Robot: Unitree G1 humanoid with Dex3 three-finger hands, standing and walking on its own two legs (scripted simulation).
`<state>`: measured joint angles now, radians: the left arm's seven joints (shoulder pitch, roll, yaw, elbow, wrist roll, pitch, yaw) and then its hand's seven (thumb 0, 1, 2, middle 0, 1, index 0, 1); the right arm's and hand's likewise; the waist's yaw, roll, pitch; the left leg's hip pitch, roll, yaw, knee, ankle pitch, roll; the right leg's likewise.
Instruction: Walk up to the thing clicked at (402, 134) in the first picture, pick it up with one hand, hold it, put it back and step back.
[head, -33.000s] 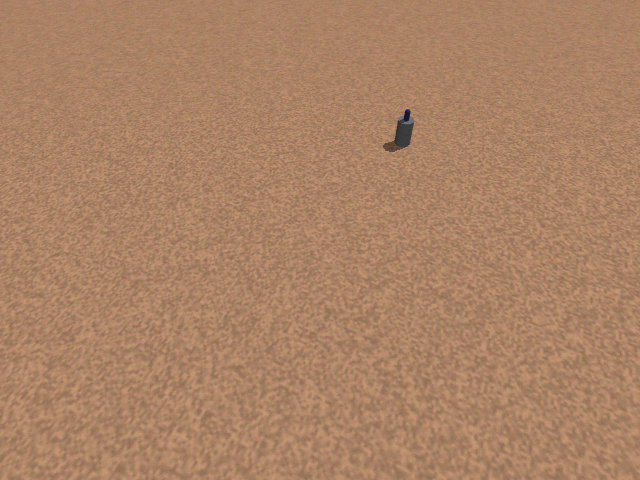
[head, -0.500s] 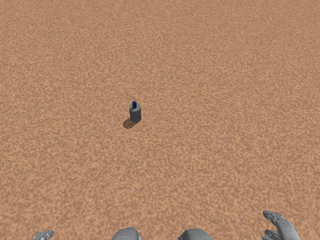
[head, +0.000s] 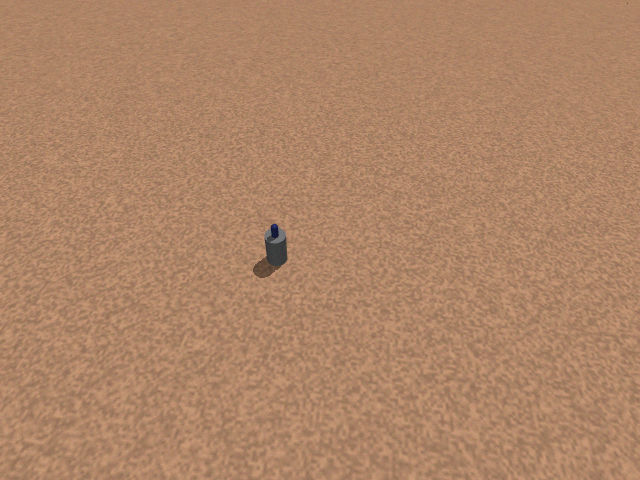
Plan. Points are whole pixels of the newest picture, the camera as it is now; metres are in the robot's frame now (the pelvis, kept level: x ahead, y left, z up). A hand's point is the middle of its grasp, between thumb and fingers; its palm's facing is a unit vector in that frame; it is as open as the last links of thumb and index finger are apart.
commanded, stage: step back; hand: left
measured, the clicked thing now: (275, 242) +1.05 +0.15 -0.67
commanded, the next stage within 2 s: stand in 0.74 s
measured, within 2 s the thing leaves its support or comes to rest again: neither
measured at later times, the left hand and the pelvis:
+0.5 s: hand out of the picture +0.12 +0.25 -0.16, palm faces +0.04 -0.94 -0.34, open 7.4 cm; pelvis +0.04 -0.01 -0.01, yaw +1 degrees
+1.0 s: hand out of the picture +0.14 +0.23 -0.14, palm faces +0.00 -0.94 -0.35, open 7.4 cm; pelvis +0.05 -0.02 +0.01, yaw +1 degrees
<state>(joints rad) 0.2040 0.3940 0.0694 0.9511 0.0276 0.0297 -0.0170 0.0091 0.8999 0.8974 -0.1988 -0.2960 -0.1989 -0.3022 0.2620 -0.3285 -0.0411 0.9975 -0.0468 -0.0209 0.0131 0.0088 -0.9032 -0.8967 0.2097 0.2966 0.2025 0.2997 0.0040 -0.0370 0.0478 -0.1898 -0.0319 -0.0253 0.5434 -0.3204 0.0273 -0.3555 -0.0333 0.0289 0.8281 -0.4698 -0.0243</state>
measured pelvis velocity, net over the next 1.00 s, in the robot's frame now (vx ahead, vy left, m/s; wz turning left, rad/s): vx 0.05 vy -0.02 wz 0.01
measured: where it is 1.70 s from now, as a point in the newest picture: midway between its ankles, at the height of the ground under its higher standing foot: outside the picture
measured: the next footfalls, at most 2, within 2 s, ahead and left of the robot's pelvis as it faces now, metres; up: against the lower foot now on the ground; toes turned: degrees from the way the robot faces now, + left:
right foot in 0.14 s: +0.07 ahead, -0.14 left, +0.00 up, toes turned -1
left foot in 0.44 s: +0.12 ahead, +0.12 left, +0.00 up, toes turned +3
